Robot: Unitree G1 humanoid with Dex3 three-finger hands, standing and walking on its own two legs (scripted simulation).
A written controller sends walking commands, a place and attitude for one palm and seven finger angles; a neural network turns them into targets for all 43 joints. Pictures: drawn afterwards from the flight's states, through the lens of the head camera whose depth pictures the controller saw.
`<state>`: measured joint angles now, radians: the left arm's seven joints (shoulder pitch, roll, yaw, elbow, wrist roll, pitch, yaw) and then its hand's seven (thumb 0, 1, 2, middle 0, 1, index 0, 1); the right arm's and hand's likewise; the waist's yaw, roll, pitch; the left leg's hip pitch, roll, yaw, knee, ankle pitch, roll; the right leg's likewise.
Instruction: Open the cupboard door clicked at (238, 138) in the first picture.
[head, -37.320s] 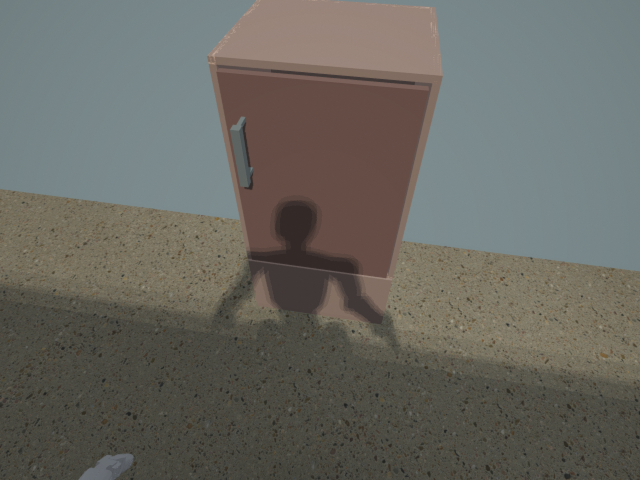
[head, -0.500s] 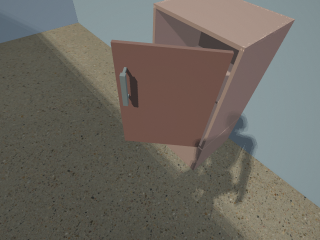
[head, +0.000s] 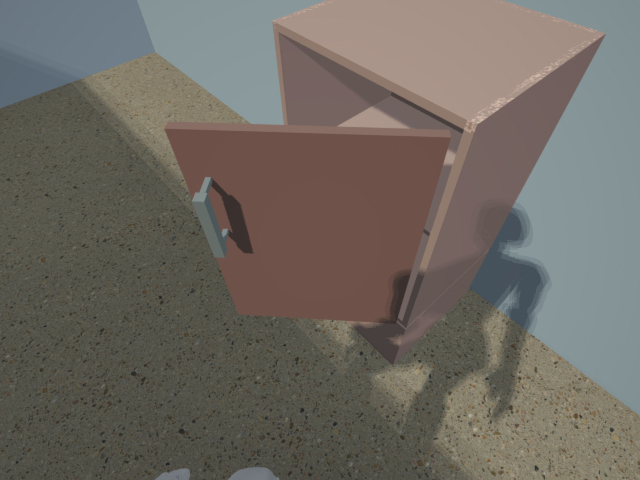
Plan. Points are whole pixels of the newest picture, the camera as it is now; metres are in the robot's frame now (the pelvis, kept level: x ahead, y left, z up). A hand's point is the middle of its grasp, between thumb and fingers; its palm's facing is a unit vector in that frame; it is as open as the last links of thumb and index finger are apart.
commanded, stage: come to a stop and stand still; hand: left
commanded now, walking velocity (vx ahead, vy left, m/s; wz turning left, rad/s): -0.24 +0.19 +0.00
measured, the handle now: (214, 219) +0.53 +0.22 -0.04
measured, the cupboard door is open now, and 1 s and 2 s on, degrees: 44 44 44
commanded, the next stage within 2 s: look again from close up in 1.58 s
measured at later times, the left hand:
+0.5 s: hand out of the picture +0.00 +0.24 -0.18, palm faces +0.08 -0.97 -0.22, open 7.4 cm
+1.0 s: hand out of the picture -0.05 +0.16 -0.18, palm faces +0.02 -0.99 -0.15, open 7.4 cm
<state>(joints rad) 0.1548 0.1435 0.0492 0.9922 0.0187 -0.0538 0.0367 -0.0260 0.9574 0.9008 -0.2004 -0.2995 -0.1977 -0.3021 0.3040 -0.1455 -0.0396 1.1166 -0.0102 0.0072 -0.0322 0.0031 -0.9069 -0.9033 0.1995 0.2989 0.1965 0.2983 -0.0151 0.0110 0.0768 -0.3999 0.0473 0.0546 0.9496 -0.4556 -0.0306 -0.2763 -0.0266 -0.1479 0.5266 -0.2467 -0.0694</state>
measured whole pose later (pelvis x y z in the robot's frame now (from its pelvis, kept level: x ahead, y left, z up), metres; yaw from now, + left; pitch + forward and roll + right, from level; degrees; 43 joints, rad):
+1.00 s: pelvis -0.04 +0.01 +0.00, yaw +0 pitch -2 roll +0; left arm 0.31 0.13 0.00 1.11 0.01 0.00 0.03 0.00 0.91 0.90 -0.20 -0.30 -0.20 -0.30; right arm 0.33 -0.15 -0.02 1.17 -0.02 0.02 -0.03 0.00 -0.91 -0.90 0.20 0.30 0.19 0.30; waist -0.02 -0.02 0.04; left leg -0.27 0.04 0.05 0.42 -0.12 -0.02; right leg -0.08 0.02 -0.07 0.44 -0.33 -0.04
